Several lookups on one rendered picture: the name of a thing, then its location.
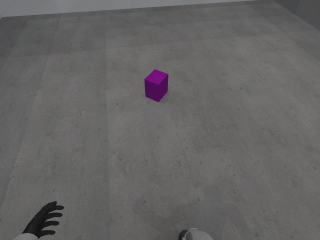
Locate robot right shin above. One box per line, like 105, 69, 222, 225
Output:
185, 228, 198, 235

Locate robot left hand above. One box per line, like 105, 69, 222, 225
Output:
22, 201, 64, 239

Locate carton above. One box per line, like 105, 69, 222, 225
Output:
144, 69, 169, 102

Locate right robot thigh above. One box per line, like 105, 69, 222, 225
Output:
182, 230, 213, 240

